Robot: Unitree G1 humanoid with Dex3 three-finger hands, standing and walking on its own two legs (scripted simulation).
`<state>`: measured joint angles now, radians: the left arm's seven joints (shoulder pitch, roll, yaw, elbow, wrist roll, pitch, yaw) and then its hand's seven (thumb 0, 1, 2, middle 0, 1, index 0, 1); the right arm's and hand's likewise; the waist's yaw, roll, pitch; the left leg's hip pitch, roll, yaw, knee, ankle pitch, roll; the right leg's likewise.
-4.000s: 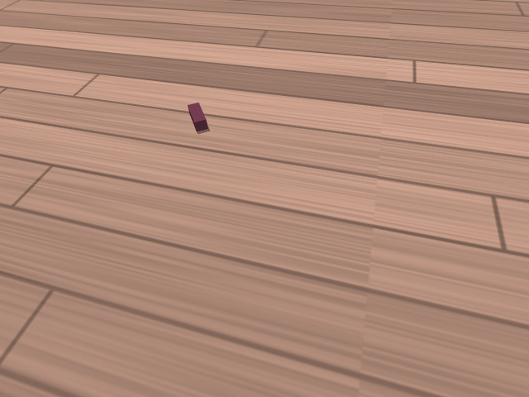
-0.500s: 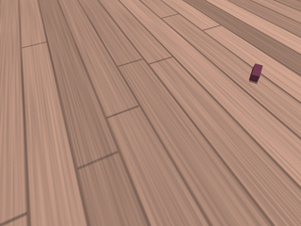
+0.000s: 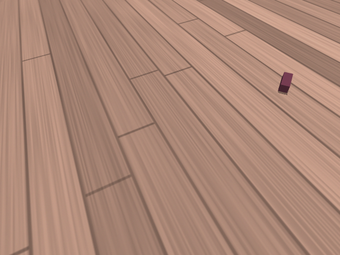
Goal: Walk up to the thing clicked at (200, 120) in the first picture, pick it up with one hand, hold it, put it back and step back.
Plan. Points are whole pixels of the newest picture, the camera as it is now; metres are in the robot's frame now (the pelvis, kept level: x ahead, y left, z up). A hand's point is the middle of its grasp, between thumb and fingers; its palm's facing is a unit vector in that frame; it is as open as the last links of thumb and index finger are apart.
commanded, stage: stand
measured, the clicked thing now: (285, 82) +1.59 -0.94 -0.75
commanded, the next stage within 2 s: walk up in 1.86 s
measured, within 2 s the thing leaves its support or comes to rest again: neither
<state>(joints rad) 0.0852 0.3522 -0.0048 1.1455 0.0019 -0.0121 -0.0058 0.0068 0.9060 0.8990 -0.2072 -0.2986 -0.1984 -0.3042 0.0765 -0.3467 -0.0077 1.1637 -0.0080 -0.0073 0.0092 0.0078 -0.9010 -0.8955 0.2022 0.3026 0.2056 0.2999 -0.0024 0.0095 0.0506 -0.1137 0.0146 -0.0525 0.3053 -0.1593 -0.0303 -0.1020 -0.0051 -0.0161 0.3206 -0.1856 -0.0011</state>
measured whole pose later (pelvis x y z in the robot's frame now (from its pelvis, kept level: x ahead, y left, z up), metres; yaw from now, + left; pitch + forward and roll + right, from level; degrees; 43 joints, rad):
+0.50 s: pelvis +0.01 -0.01 +0.00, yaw +0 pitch -1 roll +0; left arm 0.10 0.35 0.00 1.14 0.00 -0.01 -0.01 0.01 0.91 0.90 -0.21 -0.30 -0.20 -0.30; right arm 0.10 -0.35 0.00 1.15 -0.01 -0.01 0.01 0.01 -0.90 -0.90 0.20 0.30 0.21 0.30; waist 0.00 0.01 0.05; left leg -0.11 0.03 -0.05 0.30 -0.17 -0.04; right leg -0.10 0.01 -0.02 0.32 -0.19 -0.01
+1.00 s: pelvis +0.01 +0.00 +0.00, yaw -1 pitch -2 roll +0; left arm 0.10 0.35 0.00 1.13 0.00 -0.01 0.00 0.01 0.91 0.90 -0.21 -0.30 -0.20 -0.30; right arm 0.09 -0.35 0.00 1.13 -0.01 0.00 0.00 0.01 -0.90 -0.90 0.20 0.30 0.21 0.30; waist 0.00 0.01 0.05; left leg -0.09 0.02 -0.04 0.30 -0.18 -0.03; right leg -0.08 0.00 -0.01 0.31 -0.20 -0.01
